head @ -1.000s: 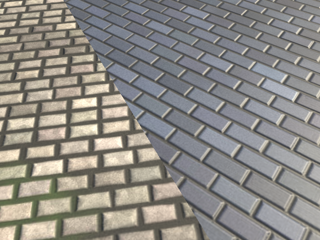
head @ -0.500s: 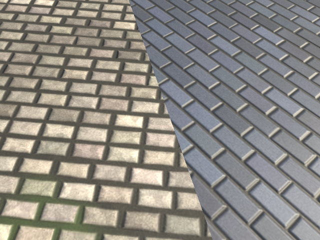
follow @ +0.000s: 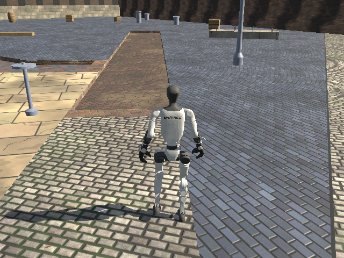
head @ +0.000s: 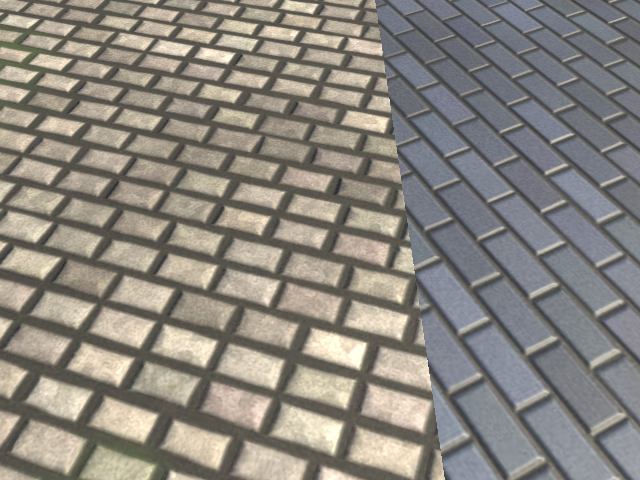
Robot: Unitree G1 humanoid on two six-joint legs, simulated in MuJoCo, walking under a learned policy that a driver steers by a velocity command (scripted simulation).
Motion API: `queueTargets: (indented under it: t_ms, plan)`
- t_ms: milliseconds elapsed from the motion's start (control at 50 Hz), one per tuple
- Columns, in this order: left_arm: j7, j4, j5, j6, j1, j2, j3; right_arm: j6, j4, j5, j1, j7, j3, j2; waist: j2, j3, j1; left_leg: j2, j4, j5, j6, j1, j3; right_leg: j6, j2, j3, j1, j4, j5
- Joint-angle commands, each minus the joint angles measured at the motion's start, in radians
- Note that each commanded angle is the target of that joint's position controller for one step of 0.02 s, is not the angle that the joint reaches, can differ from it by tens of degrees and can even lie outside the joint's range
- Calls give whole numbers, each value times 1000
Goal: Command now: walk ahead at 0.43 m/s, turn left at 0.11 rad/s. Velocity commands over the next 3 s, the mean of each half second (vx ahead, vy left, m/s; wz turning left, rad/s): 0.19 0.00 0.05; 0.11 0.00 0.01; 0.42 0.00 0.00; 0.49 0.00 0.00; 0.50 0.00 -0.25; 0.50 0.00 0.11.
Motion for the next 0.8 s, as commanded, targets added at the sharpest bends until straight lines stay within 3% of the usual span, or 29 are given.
queueTargets:
  t_ms: [20, 60, 140, 180, 220, 240, 260, 280, 300, 320, 340, 360, 380, 420, 480, 520, 540, 560, 580, 620, 700, 780, 800]
  plan:
    - [10, -57, -3, -12, -56, 158, 34, -14, -80, -12, -37, -1, -3, -30, -117, -2, -25, 42, -158, 92, -28, -77, 3, -184, -261, 202, 53, -175, 392]
    - [16, -40, -6, 0, -48, 173, 36, -20, -81, -14, -76, 3, 6, -11, -120, -21, -13, 16, -302, 216, -34, 8, 32, -152, -223, 108, 34, -147, 560]
    - [22, 6, -17, 22, 18, 176, 32, -23, -96, -7, -157, 16, -1, -29, -137, -48, 20, -34, -466, 375, -19, 95, 33, -115, -224, 85, 94, -87, 545]
    - [26, 14, -22, 31, 4, 184, 33, -25, -103, -13, -158, 22, -11, -52, -144, -56, -1, -41, -525, 349, 9, 136, 19, -95, -243, 109, 124, -26, 512]
    - [29, 17, -22, 35, -16, 172, 29, -28, -65, -28, -56, 18, -29, -85, -118, -100, -58, -61, -621, 447, 46, 307, 38, -53, -199, 97, 110, 105, 507]
    - [30, 11, -3, 29, 8, 141, 17, -30, -58, -37, 7, 8, -44, -148, -45, -169, -73, 42, -593, 811, 88, 474, -42, -5, -141, 60, 36, 248, 371]
    - [26, 19, 17, 20, 132, 61, -13, -19, -67, -66, 50, -2, -39, -172, 133, -306, -42, 276, -515, 1154, 248, 767, -274, 64, -58, 30, -194, 518, -91]
    - [21, 44, 4, 30, 173, 72, -18, -4, -46, -44, 79, 2, -18, -92, 209, -417, -57, 353, -548, 1120, 340, 787, -398, 97, -52, 91, -235, 670, -512]
    - [19, 42, -12, 46, 134, 141, 0, 7, -43, -22, 43, 12, -8, -67, 132, -349, -59, 307, -591, 875, 312, 698, -377, 108, -85, 118, -276, 724, -535]
    - [26, 32, -18, 65, 64, 145, 5, 12, -43, -16, -16, 15, -6, -61, 73, -251, -50, 265, -633, 668, 268, 601, -335, 115, -107, 101, -318, 731, -499]
    - [36, 27, -12, 86, 21, 138, 7, 14, -46, -19, -78, 17, -2, -61, 43, -171, -36, 236, -680, 529, 240, 478, -296, 122, -125, 92, -314, 688, -452]
    - [47, 26, -4, 106, 10, 137, 11, 17, -49, -25, -132, 15, -3, -68, 57, -134, -11, 207, -724, 420, 216, 365, -257, 129, -142, 92, -255, 629, -396]
    - [54, 35, -1, 119, 25, 118, 8, 22, -47, -35, -170, 14, -9, -81, 85, -111, 11, 174, -757, 351, 202, 267, -212, 135, -135, 72, -178, 568, -346]
    - [61, 57, 6, 125, 48, 87, 1, 25, -37, -41, -190, 8, -9, -70, 106, -117, 19, 132, -775, 284, 194, 198, -143, 132, -120, 45, -68, 459, -257]
    - [58, 70, 10, 120, 25, 74, 0, 30, -10, -30, -189, -1, -4, -55, 86, -123, 16, 114, -772, 83, 175, 175, -118, 107, -107, 24, 37, 278, -67]
    - [53, 66, 29, 117, 0, 78, -1, 33, 20, -25, -158, -2, 8, -25, 59, -88, 17, 74, -767, -137, 107, 133, -107, 77, -107, 27, 102, 155, 16]
    - [55, 50, 35, 115, -22, 105, 1, 34, 38, -29, -130, -2, 12, -16, 26, -45, 3, 46, -747, -211, 60, 116, -97, 53, -156, 83, 90, 94, 12]
    - [62, 47, 21, 116, -52, 175, 16, 33, 41, -30, -95, -1, 5, -30, -73, 5, -45, -7, -723, -185, 26, 134, -52, 23, -177, 95, 1, 86, -114]
    - [59, 61, 14, 111, -66, 155, 17, 34, 46, -30, -111, -6, 3, -36, -129, 25, -37, -39, -676, -100, 4, 229, -6, 13, -156, 96, -123, 47, -279]
    - [57, 69, 22, 93, -93, 98, 1, 38, 59, -24, -112, -17, 0, -32, -152, 25, -45, -34, -623, 9, 13, 319, 1, 43, -147, 93, -176, 10, -265]
    - [54, 97, 7, 68, -71, 94, -2, 39, 100, -24, -84, -19, -3, -27, -104, -16, -35, -30, -597, 168, 27, 342, 5, 59, -134, 74, -93, 56, -85]
    - [57, 124, 4, 71, -58, 93, -4, 40, 138, -16, -81, -19, -6, -28, -67, -39, -26, -27, -578, 282, 24, 367, 8, 53, -123, 60, -50, 82, 23]
    - [58, 139, 2, 74, -37, 90, -4, 43, 156, -14, -64, -21, -5, -23, -65, -59, -23, -42, -570, 200, 25, 375, 26, 47, -116, 53, -38, 72, -59]
Next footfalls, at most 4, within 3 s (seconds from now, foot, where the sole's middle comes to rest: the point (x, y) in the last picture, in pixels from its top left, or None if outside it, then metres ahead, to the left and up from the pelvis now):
0.24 left None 0.28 0.14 -0.78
0.54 right None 0.23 -0.11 -0.78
1.46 right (406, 414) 0.63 -0.11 -0.78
2.02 left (302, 295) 0.94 0.13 -0.78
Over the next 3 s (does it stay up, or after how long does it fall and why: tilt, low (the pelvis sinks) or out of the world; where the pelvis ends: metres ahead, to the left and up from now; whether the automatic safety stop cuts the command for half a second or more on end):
stays up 1.32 -0.06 -0.01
